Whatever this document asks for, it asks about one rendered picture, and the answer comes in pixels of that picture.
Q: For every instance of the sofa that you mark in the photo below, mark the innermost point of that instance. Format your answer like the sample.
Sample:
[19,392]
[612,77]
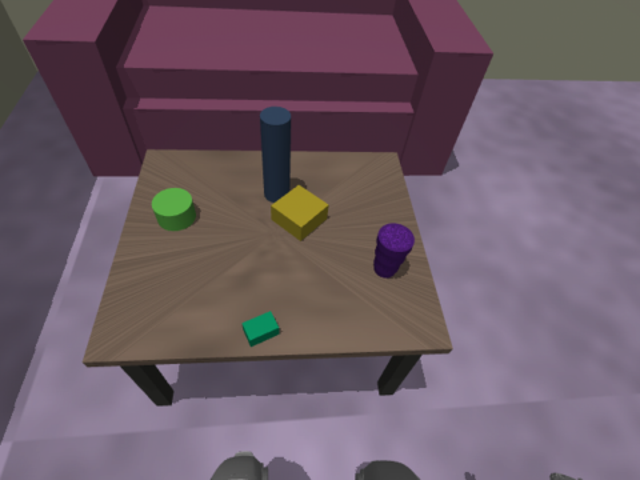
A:
[356,76]

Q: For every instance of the coffee table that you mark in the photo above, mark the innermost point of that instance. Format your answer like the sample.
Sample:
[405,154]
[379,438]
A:
[178,297]

